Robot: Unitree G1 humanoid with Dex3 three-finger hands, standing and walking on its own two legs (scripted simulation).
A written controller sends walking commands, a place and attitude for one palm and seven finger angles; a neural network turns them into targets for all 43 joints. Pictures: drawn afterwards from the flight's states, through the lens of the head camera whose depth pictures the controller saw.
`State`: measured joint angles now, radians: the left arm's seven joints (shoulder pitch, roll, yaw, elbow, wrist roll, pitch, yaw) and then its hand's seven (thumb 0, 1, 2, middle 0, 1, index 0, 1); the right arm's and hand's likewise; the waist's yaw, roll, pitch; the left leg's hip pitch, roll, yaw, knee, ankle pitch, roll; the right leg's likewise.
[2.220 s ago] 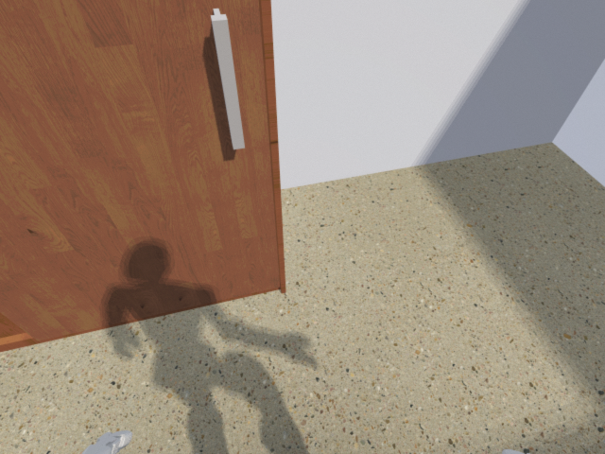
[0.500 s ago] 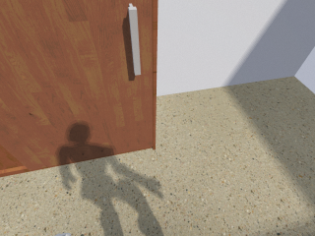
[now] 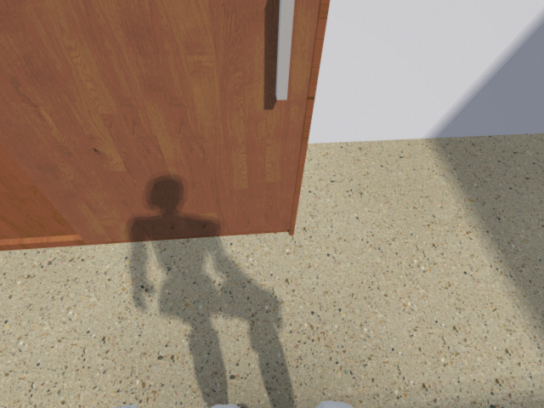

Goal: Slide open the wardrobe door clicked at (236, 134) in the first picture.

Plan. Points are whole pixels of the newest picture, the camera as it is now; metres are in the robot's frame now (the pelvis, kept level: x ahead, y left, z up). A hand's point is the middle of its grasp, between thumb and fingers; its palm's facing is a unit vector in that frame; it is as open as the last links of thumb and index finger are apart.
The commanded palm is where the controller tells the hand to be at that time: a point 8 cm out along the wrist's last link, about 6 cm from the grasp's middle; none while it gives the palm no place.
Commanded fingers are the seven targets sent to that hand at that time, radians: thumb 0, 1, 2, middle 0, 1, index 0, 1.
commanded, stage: turn to face it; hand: right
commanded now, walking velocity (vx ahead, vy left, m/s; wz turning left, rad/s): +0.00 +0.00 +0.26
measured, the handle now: (283, 39) +0.80 +0.01 +0.11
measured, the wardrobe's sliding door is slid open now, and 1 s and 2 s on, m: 0.00 0.00 0.00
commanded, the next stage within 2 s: take the last steps up to it in 0.04 s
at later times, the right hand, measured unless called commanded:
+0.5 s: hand out of the picture +0.10 -0.22 -0.17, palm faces -0.18 +0.97 -0.16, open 7.4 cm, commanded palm none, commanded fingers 0.00 -0.90 -0.90 0.20 0.30 0.20 0.30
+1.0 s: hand (359, 397) +0.17 -0.14 -0.18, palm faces -0.08 +0.98 -0.18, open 7.2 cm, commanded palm none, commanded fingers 0.00 -0.90 -0.90 0.20 0.30 0.20 0.30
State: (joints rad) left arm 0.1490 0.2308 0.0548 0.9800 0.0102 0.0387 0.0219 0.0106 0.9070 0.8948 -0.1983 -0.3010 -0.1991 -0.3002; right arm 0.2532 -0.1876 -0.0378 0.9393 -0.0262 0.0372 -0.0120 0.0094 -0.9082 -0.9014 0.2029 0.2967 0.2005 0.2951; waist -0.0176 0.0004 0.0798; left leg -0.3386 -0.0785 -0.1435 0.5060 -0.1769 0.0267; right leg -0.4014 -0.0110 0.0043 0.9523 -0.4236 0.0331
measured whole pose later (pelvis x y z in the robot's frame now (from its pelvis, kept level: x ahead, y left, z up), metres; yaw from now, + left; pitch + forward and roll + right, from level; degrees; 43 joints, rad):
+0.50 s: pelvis +0.01 -0.03 +0.01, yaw +10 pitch +0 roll +2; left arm 0.41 0.14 0.02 1.06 0.03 -0.05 0.04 0.01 0.90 0.89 -0.20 -0.30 -0.20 -0.30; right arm 0.24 -0.25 -0.07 1.01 -0.03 0.05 0.04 0.01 -0.91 -0.90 0.20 0.30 0.19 0.29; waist 0.04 0.04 0.01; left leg -0.48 0.06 0.02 0.91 -0.28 -0.04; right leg -0.06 -0.05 -0.12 0.34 -0.28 -0.02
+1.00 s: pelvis +0.15 +0.04 +0.00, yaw +7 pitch -1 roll +3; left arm 0.22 0.17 0.07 1.02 0.03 -0.02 -0.01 0.01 0.92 0.90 -0.19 -0.30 -0.19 -0.30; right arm 0.32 -0.18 -0.05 1.11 -0.03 -0.06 -0.02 -0.01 -0.94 -0.90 0.20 0.30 0.20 0.29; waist 0.01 -0.01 0.02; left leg -0.05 0.01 0.18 0.41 -0.33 -0.02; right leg -0.49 -0.13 -0.12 0.77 -0.26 0.01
